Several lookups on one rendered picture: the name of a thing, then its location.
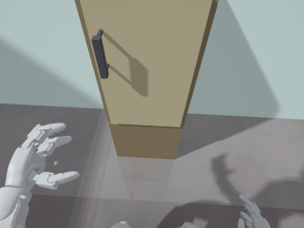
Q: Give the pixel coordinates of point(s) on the handle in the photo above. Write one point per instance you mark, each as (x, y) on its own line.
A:
(99, 51)

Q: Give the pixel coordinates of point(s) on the left robot forearm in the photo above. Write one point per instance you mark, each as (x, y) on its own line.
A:
(14, 206)

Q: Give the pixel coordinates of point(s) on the robot left hand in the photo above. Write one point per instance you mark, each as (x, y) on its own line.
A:
(25, 159)

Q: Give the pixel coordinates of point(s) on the cupboard door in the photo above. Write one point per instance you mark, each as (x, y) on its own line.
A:
(152, 48)

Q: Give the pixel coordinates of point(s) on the robot right hand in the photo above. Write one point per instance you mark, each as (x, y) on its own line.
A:
(254, 219)

